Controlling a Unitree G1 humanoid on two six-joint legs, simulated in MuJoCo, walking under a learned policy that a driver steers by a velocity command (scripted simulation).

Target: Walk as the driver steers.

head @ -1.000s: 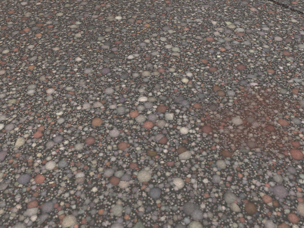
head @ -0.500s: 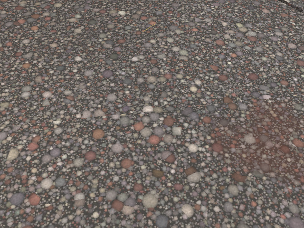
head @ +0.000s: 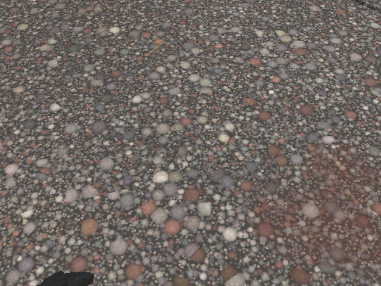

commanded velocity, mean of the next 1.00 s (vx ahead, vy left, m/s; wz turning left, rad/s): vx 0.50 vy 0.00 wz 0.01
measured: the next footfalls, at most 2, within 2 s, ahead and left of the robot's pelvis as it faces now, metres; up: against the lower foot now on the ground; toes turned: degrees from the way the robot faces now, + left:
left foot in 0.44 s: +0.44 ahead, +0.12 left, -0.01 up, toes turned -1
right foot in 0.98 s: +0.74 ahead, -0.12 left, -0.02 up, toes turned +0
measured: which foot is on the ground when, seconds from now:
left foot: up 0.00-0.42, down 0.44-0.98, up 1.00-1.00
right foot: down 0.00-0.48, up 0.50-0.96, down 0.98-1.00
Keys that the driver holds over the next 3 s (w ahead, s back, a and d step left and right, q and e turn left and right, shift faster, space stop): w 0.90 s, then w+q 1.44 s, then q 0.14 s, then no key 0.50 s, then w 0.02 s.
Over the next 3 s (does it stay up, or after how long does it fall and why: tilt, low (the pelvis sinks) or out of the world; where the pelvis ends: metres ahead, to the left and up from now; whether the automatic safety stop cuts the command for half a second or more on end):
stays up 1.36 0.42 -0.04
